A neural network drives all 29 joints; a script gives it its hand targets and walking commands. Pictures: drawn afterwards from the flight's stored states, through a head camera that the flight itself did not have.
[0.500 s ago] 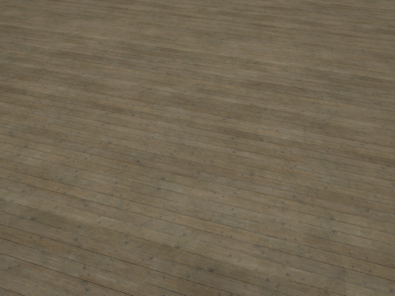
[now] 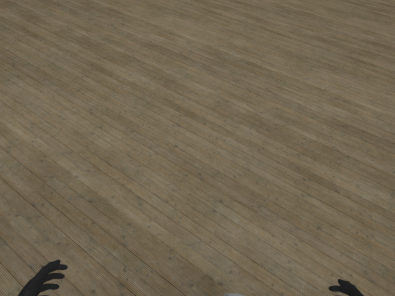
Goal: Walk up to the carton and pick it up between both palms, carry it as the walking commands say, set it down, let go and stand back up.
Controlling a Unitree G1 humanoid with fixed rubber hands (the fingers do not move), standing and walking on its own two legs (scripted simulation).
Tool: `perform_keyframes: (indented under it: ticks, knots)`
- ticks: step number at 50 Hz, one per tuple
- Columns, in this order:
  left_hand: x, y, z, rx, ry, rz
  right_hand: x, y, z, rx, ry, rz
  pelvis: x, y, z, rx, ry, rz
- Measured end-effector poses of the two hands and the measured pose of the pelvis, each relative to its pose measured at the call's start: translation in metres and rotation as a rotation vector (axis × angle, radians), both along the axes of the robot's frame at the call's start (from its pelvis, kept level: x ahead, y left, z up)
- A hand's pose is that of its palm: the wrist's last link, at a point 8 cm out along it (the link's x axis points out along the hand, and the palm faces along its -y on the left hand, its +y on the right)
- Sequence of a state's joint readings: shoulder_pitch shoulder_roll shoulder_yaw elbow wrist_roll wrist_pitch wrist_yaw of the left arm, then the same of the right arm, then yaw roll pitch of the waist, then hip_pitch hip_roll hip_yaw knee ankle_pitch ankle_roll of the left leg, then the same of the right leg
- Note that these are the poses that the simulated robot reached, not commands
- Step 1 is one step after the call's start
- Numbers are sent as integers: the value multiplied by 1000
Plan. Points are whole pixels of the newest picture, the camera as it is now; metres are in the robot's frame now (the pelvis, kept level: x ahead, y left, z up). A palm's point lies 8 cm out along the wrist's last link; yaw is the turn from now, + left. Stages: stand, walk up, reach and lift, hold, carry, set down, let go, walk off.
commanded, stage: walk up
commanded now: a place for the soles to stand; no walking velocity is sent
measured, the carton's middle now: out of the picture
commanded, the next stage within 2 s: none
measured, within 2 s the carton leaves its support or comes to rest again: neither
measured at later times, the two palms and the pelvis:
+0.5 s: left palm out of the picture +0.08 +0.42 -0.07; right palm (217, 135) +0.55 -0.08 -0.03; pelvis +0.23 +0.11 +0.00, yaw +24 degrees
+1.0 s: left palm out of the picture +0.43 +0.64 -0.05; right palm (170, 116) +0.73 +0.06 -0.11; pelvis +0.50 +0.30 -0.02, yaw +38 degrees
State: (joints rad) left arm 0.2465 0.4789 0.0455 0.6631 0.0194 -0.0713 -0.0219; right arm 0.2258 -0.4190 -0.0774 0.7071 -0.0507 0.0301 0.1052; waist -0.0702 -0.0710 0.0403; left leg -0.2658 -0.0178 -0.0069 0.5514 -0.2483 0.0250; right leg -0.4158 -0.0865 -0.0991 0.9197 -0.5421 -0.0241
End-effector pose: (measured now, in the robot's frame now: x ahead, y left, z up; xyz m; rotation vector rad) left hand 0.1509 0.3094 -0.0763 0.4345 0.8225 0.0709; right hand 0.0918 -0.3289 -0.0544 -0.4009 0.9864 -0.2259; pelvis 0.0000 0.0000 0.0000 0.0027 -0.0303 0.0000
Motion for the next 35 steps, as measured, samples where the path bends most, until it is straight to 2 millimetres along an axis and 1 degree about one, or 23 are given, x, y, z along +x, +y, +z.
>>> perform_keyframes:
  ticks: [3, 5, 7, 8, 10, 11, 13, 18, 20, 22, 25, 28, 29, 30, 32, 33, 35]
  knots:
    - [13, 4, 15, 26, 11, 9, 25, 2, -11, 26, 33, 14, 29, 6, 3, -8, 0, 50]
    - [18, 14, 21, 66, 21, 43, 50, 4, -22, 54, 42, 33, 51, 7, 1, -10, -3, 76]
    - [18, 31, 22, 126, 14, 99, 84, 9, -36, 81, 38, 75, 76, 3, -10, 3, 1, 108]
    - [15, 40, 22, 160, 9, 140, 104, 13, -43, 87, 41, 105, 86, 3, -15, 1, 4, 128]
    - [3, 54, 25, 198, 7, 244, 145, 27, -49, 87, 59, 183, 102, 6, -17, -28, -12, 184]
    - [-4, 59, 27, 207, 8, 289, 167, 37, -49, 87, 61, 229, 109, 9, -15, -36, -21, 209]
    - [-19, 65, 32, 209, 24, 361, 212, 60, -41, 102, 44, 311, 124, 16, -10, -41, -32, 248]
    - [-54, 79, 33, 182, 110, 498, 324, 126, -6, 123, -52, 501, 164, 41, 3, -29, -34, 329]
    - [-65, 85, 30, 164, 152, 549, 366, 155, 8, 116, -96, 560, 182, 56, 5, -26, -29, 353]
    - [-71, 93, 24, 142, 196, 590, 406, 188, 19, 109, -132, 613, 201, 74, 5, -27, -23, 378]
    - [-72, 112, 9, 101, 256, 646, 460, 246, 28, 95, -180, 690, 233, 108, -1, -34, -3, 410]
    - [-58, 142, -16, 58, 294, 694, 507, 304, 24, 56, -230, 757, 265, 151, -19, -40, 16, 435]
    - [-49, 154, -25, 41, 301, 706, 519, 320, 20, 42, -246, 761, 273, 163, -25, -32, 18, 453]
    - [-36, 164, -31, 20, 299, 710, 527, 332, 16, 34, -250, 755, 281, 172, -27, -30, 16, 469]
    - [3, 183, -34, -18, 255, 692, 532, 349, 9, 30, -216, 730, 297, 187, -24, -31, 12, 487]
    - [27, 192, -33, -33, 217, 672, 531, 353, 6, 26, -185, 713, 307, 193, -20, -25, 11, 495]
    - [78, 210, -26, -57, 135, 627, 527, 353, 3, 14, -120, 673, 328, 205, -12, -9, 10, 515]
